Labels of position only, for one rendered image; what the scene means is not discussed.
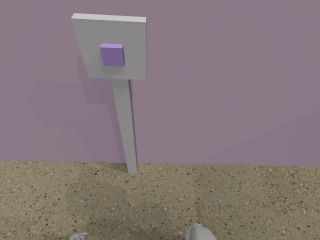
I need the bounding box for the button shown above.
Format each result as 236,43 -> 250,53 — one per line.
100,43 -> 125,67

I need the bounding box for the panel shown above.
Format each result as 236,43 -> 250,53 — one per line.
71,13 -> 147,174

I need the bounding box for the right robot thigh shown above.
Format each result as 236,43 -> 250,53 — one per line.
184,226 -> 216,240

